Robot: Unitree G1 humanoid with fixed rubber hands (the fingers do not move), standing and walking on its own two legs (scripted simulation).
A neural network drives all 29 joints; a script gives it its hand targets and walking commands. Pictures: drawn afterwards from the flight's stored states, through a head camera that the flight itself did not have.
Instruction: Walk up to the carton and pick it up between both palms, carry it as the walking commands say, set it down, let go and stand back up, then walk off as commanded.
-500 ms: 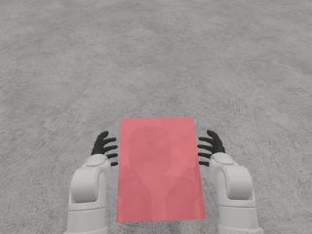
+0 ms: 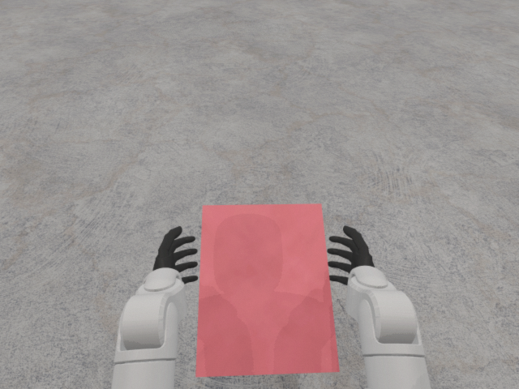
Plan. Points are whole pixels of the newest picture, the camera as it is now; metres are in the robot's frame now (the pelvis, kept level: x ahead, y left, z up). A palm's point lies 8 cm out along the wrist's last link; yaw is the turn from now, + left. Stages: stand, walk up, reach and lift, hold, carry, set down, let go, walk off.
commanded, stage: carry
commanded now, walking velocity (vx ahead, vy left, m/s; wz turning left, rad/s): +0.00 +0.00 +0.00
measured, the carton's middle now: (262, 286) +0.32 +0.00 -0.03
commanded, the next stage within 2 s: none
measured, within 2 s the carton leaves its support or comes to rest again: neither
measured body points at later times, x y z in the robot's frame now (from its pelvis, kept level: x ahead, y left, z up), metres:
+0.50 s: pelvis -0.01 +0.00 +0.00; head -0.02 +0.01 +0.45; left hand +0.27 +0.15 +0.06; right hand +0.28 -0.14 +0.06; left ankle +0.05 +0.13 -0.73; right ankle +0.04 -0.14 -0.73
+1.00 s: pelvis -0.09 +0.01 -0.02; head -0.08 +0.01 +0.43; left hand +0.20 +0.16 +0.07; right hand +0.21 -0.13 +0.07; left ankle +0.05 +0.13 -0.73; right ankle +0.02 -0.14 -0.72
